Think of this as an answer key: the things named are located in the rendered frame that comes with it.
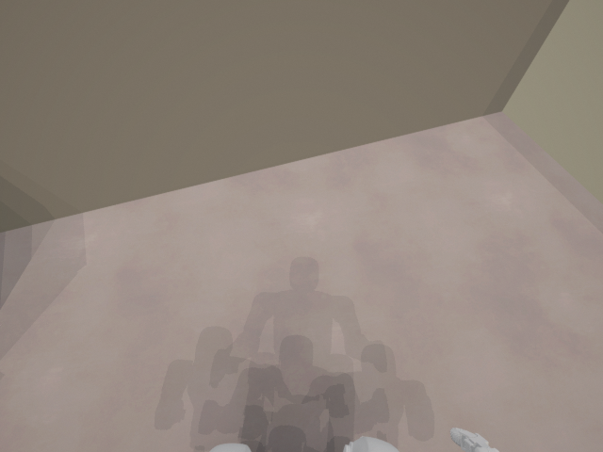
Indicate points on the robot right hand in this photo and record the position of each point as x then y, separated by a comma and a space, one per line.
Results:
470, 442

